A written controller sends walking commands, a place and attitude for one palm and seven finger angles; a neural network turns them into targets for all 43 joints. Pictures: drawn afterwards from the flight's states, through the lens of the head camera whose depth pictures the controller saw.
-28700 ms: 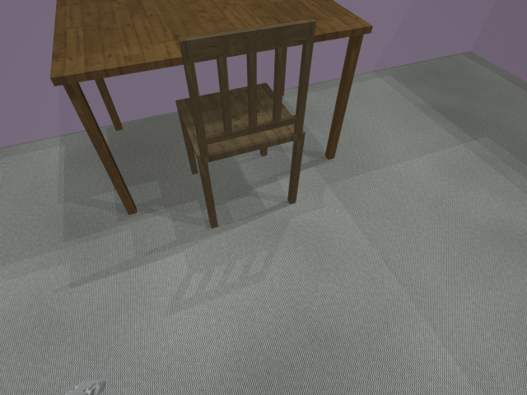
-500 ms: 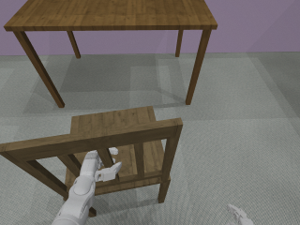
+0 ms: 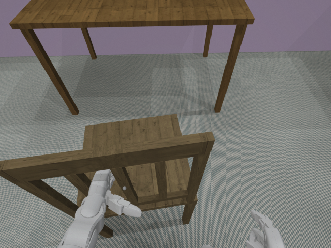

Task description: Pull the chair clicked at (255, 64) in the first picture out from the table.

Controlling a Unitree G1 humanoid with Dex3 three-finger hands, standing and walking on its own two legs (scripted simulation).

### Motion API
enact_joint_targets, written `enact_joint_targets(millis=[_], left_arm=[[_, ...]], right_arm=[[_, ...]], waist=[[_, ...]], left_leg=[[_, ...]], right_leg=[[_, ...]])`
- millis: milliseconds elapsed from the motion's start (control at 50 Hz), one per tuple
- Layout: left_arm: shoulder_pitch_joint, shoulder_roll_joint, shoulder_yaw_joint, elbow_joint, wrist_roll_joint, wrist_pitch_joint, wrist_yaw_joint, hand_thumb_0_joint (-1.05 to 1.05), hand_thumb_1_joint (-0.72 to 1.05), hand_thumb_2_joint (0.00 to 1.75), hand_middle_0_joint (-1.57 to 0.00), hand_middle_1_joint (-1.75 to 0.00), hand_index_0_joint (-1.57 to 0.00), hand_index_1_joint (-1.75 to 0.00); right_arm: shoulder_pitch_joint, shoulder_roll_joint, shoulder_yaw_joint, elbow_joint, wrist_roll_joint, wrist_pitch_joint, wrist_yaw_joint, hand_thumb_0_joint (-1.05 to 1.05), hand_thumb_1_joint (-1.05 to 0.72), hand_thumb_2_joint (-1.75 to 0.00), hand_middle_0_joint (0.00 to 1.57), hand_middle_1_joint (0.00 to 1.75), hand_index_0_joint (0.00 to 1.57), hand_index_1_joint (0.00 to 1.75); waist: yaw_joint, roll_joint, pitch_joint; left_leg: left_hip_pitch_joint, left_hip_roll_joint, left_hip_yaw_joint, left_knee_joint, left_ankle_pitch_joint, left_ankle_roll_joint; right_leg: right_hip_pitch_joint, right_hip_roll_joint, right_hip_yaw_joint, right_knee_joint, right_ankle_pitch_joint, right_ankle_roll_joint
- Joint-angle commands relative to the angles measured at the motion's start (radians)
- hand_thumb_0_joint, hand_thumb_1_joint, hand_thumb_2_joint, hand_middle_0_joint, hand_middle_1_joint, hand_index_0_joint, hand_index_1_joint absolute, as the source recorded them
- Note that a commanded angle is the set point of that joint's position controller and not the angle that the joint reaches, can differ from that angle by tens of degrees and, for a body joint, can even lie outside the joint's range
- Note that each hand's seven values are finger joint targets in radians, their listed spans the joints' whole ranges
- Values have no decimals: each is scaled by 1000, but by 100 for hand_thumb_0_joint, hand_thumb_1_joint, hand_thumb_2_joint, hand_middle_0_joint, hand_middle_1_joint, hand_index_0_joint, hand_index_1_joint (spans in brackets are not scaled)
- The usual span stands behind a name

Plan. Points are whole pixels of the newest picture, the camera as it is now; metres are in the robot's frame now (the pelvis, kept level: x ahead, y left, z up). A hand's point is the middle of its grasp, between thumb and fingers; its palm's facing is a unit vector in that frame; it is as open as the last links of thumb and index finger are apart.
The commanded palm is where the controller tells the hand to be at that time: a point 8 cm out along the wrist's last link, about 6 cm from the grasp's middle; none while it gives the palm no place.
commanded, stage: open the thumb and straighten the fingers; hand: left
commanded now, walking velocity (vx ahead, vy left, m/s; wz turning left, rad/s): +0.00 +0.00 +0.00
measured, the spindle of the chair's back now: (126, 186) +0.29 +0.12 -0.07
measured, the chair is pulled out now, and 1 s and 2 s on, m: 0.60 0.60 0.60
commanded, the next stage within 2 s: draw the fingers out of the gap in 0.06 s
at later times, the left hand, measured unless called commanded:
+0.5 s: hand (119, 215) +0.21 +0.12 -0.04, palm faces -0.04 -0.99 -0.16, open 17.5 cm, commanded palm +0.19 +0.17 -0.02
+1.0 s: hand out of the picture +0.14 +0.12 -0.04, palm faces -0.02 -0.99 -0.15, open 17.5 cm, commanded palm +0.11 +0.17 -0.02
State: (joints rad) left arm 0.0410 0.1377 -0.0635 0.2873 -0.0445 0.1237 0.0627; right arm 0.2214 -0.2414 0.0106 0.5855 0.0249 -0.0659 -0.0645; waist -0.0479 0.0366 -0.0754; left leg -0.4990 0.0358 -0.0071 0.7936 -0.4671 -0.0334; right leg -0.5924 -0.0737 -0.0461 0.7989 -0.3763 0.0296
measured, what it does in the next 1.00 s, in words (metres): stands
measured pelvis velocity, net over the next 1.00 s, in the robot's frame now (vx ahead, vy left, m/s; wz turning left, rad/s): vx -0.01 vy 0.00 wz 0.03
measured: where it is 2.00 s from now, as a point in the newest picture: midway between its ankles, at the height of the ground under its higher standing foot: outside the picture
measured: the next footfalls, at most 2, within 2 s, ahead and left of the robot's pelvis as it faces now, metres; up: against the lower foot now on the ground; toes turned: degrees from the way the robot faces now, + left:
none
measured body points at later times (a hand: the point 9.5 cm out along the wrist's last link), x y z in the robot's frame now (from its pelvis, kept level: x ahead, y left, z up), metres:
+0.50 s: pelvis +0.00 +0.00 -0.01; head +0.05 -0.02 +0.43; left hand +0.21 +0.17 -0.03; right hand +0.16 -0.25 -0.10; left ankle -0.05 +0.14 -0.70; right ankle +0.01 -0.14 -0.70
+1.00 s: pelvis -0.01 +0.00 -0.03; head +0.03 -0.01 +0.42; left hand +0.14 +0.17 -0.02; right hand +0.18 -0.24 -0.10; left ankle -0.05 +0.14 -0.70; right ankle +0.01 -0.14 -0.70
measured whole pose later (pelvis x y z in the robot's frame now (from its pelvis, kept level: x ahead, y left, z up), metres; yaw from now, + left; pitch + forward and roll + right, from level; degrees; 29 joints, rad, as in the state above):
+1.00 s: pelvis -0.01 +0.00 -0.03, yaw +2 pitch +11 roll -1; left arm 0.65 0.17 -0.17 -0.27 0.00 0.16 0.07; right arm 0.24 -0.23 0.01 0.45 0.03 -0.10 -0.11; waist -0.03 0.04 -0.14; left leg -0.65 0.03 -0.05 1.00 -0.55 -0.04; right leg -0.71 -0.09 -0.08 0.98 -0.46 0.03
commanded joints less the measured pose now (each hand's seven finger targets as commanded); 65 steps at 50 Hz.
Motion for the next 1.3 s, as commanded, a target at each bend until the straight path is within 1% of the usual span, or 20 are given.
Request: enact_joint_targets(millis=[0,100,240,320,380,400,420,460,620,680,740,780,860,1020,1040,1080,1140,1220,1240,1280], left_arm=[[-112,98,50,-242,5,-44,7,0,-55,20,0,0,0,0],[-89,103,42,-293,12,-19,16,0,-55,20,0,0,0,0],[139,87,23,-379,13,-7,15,0,-55,20,0,0,0,0],[204,91,5,-465,14,-13,21,0,-55,20,0,0,0,0],[229,132,30,-514,20,-23,28,0,-55,20,0,0,0,0],[243,98,-6,-533,20,-23,28,0,-55,20,0,0,0,0],[254,119,16,-542,19,-26,29,0,-55,20,0,0,0,0],[294,89,-25,-572,23,-29,25,0,-55,20,0,0,0,0],[448,92,-28,-625,33,-3,30,0,-55,20,0,0,0,0],[485,94,-40,-680,39,-8,28,0,-55,20,0,0,0,0],[539,76,-61,-701,37,-13,24,0,-55,20,0,0,0,0],[532,101,-44,-705,40,-15,23,0,-55,20,0,0,0,0],[574,70,-90,-757,44,-26,14,0,-55,20,0,0,0,0],[738,97,-51,-773,53,-28,15,0,-55,20,0,0,0,0],[634,6,-58,-923,-59,-156,3,0,-55,20,0,0,0,0],[694,82,15,-898,-74,-261,-3,0,-55,20,0,0,0,0],[710,64,13,-914,-86,-386,-27,0,-55,20,0,0,0,0],[697,71,18,-852,-88,-545,-92,0,-55,20,0,0,0,0],[721,77,27,-847,-96,-562,-111,0,-55,20,0,0,0,0],[771,118,76,-839,-101,-523,-130,0,-55,20,0,0,0,0]], right_arm=[[-15,-143,-57,-147,2,-41,-12,0,-90,-90,20,30,20,30],[-21,-145,-54,-163,2,-36,-12,0,-90,-90,20,30,20,30],[-34,-137,-54,-211,4,-33,-10,0,-90,-90,20,30,20,30],[-36,-136,-50,-225,4,-43,-20,0,-90,-90,20,30,20,30],[-32,-138,-50,-224,3,-52,-28,0,-90,-90,20,30,20,30],[-32,-133,-47,-231,3,-55,-29,0,-90,-90,20,30,20,30],[-32,-133,-48,-229,4,-59,-30,0,-90,-90,20,30,20,30],[-34,-131,-45,-237,5,-66,-31,0,-90,-90,20,30,20,30],[-55,-119,-44,-261,5,-67,-38,0,-90,-90,20,30,20,30],[-60,-116,-46,-275,6,-72,-41,0,-90,-90,20,30,20,30],[-60,-108,-42,-283,6,-76,-42,0,-90,-90,20,30,20,30],[-63,-112,-45,-281,5,-76,-48,0,-90,-90,20,30,20,30],[-58,-108,-43,-299,6,-89,-48,0,-90,-90,20,30,20,30],[-74,-92,-58,-309,11,-79,-52,0,-90,-90,20,30,20,30],[-61,-85,-52,-303,11,-104,-49,0,-90,-90,20,30,20,30],[-59,-89,-65,-272,13,-128,-44,0,-90,-90,20,30,20,30],[-59,-80,-74,-254,21,-144,-27,0,-90,-90,20,30,20,30],[-91,-76,-91,-221,22,-143,8,0,-90,-90,20,30,20,30],[-101,-75,-94,-231,23,-138,13,0,-90,-90,20,30,20,30],[-117,-79,-97,-254,32,-115,13,0,-90,-90,20,30,20,30]], waist=[[-7,-50,-251],[-10,-44,-257],[12,-53,-269],[-2,-75,-240],[0,-52,-229],[-8,-64,-226],[-6,-44,-227],[-10,-38,-224],[2,-70,-195],[5,-40,-195],[1,-59,-185],[-2,-63,-164],[-4,-35,-173],[16,-71,-165],[5,-88,-142],[32,-26,-180],[36,17,-204],[34,-31,-181],[40,-32,-200],[59,9,-216]], left_leg=[[41,-7,23,-70,420,33],[25,-10,19,-56,408,32],[-6,-12,26,-30,406,30],[-30,-16,18,-18,356,35],[-46,-20,13,-6,335,36],[-44,-22,14,-3,325,38],[-46,-22,12,1,317,37],[-45,-23,8,6,312,37],[-94,-28,0,18,248,39],[-94,-27,-4,26,250,40],[-109,-31,-3,36,226,41],[-128,-30,-7,43,204,44],[-118,-32,-13,49,191,44],[-165,-33,-9,70,188,43],[-185,-43,-16,106,194,35],[-186,-41,-19,114,209,32],[-169,-36,-19,134,245,24],[-249,-24,-28,179,209,18],[-254,-24,-24,176,191,20],[-227,-24,-14,143,172,25]], right_leg=[[220,8,-36,-55,425,-36],[209,5,-40,-42,418,-36],[214,0,-42,-18,427,-38],[183,3,-43,-16,376,-34],[162,4,-40,-9,342,-36],[153,4,-40,-10,334,-32],[147,4,-40,-6,322,-33],[128,4,-44,-1,300,-33],[103,6,-46,6,219,-31],[89,5,-45,12,208,-35],[76,7,-44,14,184,-30],[60,9,-42,10,155,-31],[31,9,-48,24,121,-31],[36,13,-45,40,133,-34],[-22,22,-62,57,150,-33],[-12,22,-58,86,142,-43],[-47,26,-59,123,149,-44],[-99,27,-51,173,117,-44],[-81,23,-41,166,102,-43],[-29,22,-32,134,76,-46]])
